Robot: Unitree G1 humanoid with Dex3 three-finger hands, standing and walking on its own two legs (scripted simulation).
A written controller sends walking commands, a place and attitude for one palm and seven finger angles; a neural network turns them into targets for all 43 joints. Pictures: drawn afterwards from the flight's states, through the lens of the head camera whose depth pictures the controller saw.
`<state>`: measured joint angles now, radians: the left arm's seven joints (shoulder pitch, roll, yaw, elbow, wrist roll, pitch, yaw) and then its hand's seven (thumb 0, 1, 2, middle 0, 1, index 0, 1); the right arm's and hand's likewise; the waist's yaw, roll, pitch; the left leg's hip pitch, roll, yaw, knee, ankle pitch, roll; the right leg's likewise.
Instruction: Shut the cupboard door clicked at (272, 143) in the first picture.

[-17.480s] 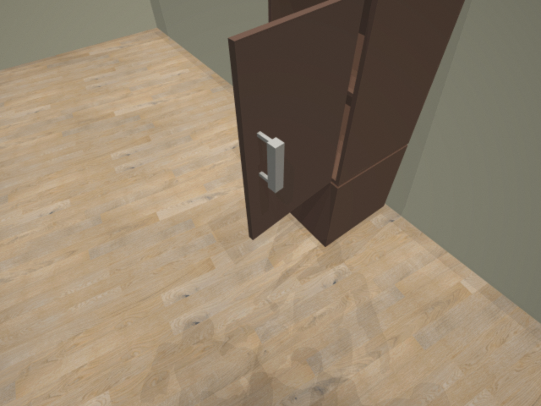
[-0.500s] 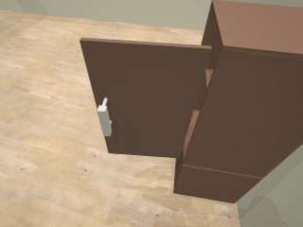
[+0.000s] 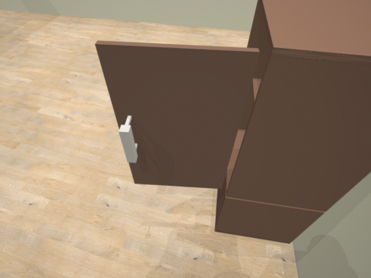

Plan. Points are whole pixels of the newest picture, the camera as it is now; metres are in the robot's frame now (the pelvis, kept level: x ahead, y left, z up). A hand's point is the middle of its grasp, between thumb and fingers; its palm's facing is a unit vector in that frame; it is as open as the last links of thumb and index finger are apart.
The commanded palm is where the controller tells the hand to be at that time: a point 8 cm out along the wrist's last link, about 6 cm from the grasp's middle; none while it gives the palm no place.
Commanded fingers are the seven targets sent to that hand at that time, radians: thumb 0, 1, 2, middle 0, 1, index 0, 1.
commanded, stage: come to a stop and stand still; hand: left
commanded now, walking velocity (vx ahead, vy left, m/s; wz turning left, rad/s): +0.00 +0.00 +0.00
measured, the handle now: (130, 139) +0.50 +0.20 -0.03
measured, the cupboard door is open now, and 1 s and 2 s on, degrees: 96 96 96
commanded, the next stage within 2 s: look again from close up in 0.40 s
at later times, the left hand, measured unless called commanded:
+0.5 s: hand out of the picture -0.02 +0.16 -0.18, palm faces +0.04 -0.98 -0.17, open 7.4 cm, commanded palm none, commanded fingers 0.00 0.90 0.90 -0.20 -0.30 -0.20 -0.30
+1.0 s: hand out of the picture -0.02 +0.15 -0.17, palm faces +0.05 -0.98 -0.17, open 7.3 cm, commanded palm none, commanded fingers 0.00 0.90 0.90 -0.20 -0.30 -0.20 -0.30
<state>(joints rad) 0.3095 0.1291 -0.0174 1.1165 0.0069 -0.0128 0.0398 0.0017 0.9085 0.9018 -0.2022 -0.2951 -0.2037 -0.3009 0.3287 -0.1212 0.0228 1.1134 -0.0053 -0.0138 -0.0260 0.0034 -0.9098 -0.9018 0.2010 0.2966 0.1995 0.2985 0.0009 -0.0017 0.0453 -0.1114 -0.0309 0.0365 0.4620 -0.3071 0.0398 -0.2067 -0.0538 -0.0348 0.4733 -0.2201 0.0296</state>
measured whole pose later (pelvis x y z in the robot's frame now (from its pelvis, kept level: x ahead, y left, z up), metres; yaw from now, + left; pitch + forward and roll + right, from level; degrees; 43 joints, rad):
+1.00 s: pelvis -0.01 -0.01 +0.00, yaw +0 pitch -2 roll +0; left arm 0.30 0.13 0.00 1.11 0.01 -0.02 0.04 0.00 0.91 0.90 -0.20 -0.29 -0.20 -0.30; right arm 0.29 -0.12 0.02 1.14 0.00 -0.02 -0.03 0.00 -0.90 -0.90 0.20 0.30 0.20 0.30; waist 0.01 -0.01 0.05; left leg -0.11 -0.03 0.04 0.41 -0.26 0.03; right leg -0.21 -0.05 -0.04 0.43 -0.18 0.02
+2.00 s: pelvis +0.03 -0.01 +0.00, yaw +0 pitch -1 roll +1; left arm 0.24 0.15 0.00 1.09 0.01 -0.01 0.04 0.00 0.92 0.90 -0.20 -0.29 -0.20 -0.30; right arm 0.27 -0.16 0.02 1.11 -0.01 -0.02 -0.04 0.00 -0.90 -0.90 0.20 0.30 0.20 0.30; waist 0.00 0.03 0.06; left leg -0.07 -0.02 0.03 0.43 -0.33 0.02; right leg -0.20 -0.04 -0.04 0.50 -0.28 0.01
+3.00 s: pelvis +0.00 -0.02 -0.01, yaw +2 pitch +0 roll +0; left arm 0.48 0.18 0.02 0.29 -0.14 -0.05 0.10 0.02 0.93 0.90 -0.22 -0.31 -0.22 -0.32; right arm 0.37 -0.21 0.01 0.92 0.02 -0.27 -0.08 0.02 -0.92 -0.90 0.20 0.30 0.20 0.30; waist -0.02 0.02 -0.01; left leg -0.22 -0.01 0.01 0.57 -0.35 0.01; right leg -0.31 -0.04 -0.07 0.58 -0.28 0.00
